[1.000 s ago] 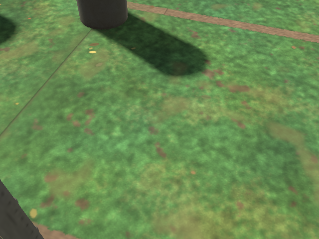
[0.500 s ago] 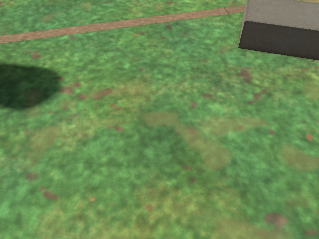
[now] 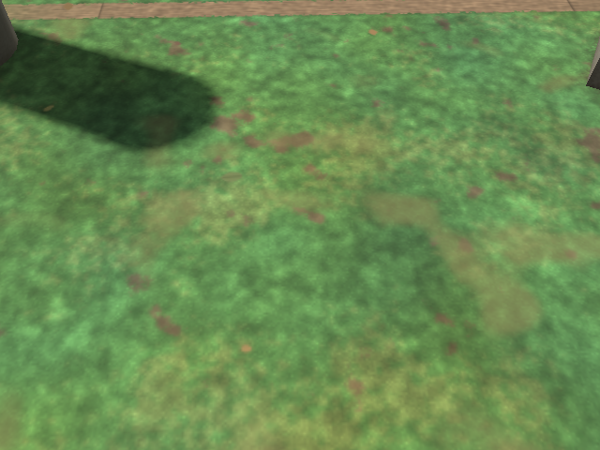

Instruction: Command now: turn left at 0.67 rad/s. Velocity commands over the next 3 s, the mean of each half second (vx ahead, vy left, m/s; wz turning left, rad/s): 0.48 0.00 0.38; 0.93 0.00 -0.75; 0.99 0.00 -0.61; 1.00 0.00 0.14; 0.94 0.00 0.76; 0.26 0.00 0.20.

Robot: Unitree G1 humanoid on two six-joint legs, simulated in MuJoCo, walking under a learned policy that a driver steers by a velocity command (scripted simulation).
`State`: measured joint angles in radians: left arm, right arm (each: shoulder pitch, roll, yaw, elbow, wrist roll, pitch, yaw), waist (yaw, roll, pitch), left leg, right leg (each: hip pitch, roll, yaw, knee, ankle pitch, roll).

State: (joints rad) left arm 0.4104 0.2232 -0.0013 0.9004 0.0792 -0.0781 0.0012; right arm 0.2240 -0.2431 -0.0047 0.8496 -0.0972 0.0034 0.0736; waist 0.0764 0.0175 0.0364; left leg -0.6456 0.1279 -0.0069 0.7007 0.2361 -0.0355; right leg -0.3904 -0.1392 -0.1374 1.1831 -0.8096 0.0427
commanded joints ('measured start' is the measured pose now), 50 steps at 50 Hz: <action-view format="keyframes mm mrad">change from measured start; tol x64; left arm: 1 -21 198 53 -13 -9 -25 26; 50 -29 232 115 -79 -100 -16 -20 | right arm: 1 -117 -88 -22 -84 8 -9 -6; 50 -222 -59 8 -253 67 -73 -44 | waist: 1 16 -113 104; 50 -43 -65 69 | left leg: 1 45 18 13 -203 -29 54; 12 643 207 -794 -387 -1145 309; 27 791 69 -46 -610 -394 105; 35 796 122 169 33 1047 61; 38 -233 -217 -20 972 -720 25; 50 257 -85 43 -25 -104 0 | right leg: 1 22 -303 345 -390 143 -175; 7 -715 25 56 1004 -63 102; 30 -587 176 88 -381 796 -150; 35 36 317 -78 -482 530 -270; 38 929 -140 1056 -804 210 -569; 50 -25 171 475 -1046 998 -304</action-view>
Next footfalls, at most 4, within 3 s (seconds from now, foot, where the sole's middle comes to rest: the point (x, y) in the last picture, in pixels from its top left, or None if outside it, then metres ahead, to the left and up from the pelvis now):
0.10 left None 0.17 0.19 -0.84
0.72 right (285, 392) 0.60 0.11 -0.84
1.12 left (267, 227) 1.09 0.20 -0.84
1.56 right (406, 170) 1.36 -0.21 -0.84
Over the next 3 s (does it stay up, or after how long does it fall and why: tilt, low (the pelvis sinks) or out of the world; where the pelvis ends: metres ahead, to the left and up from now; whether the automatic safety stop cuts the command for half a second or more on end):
stays up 2.26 -0.53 -0.07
